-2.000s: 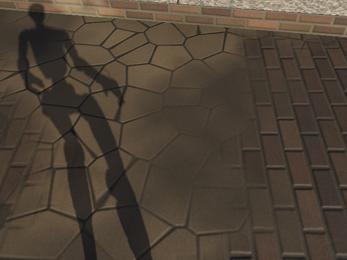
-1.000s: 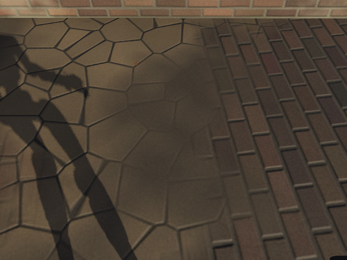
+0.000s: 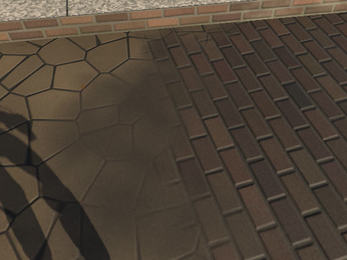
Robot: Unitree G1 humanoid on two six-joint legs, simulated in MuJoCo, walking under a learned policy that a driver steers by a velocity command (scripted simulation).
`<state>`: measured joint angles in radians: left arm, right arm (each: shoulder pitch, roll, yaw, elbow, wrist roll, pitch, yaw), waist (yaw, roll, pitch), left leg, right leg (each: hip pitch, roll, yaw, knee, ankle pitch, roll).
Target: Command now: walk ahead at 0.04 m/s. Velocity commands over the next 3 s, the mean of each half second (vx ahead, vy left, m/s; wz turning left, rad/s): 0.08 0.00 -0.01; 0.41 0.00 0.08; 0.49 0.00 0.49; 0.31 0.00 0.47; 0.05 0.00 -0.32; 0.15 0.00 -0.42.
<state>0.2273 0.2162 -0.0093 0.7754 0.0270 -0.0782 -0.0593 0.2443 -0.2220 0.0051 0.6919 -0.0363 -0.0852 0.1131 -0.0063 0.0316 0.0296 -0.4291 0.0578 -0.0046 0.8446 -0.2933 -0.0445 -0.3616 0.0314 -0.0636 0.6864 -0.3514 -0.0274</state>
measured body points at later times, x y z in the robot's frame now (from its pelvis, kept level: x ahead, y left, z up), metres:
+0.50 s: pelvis +0.04 +0.00 +0.01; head +0.06 +0.00 +0.46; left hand +0.13 +0.27 -0.10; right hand +0.15 -0.26 -0.10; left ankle -0.01 +0.12 -0.71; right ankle +0.00 -0.10 -0.71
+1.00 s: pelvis +0.28 +0.01 -0.14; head +0.30 +0.02 +0.31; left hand +0.19 +0.26 -0.28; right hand +0.51 -0.19 -0.22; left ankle +0.38 +0.09 -0.88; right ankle +0.05 -0.11 -0.64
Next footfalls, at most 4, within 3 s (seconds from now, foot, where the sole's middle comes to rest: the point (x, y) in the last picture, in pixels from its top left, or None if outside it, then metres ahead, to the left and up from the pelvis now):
0.96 left None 0.42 0.09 -0.91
1.36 right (205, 234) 0.61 -0.11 -0.91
1.86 left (128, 211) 0.72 0.23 -0.91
2.36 right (179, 203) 0.76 0.00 -0.91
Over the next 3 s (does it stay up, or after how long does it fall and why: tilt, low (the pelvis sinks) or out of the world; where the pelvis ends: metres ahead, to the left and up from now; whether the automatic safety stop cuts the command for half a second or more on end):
stays up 0.75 0.13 -0.13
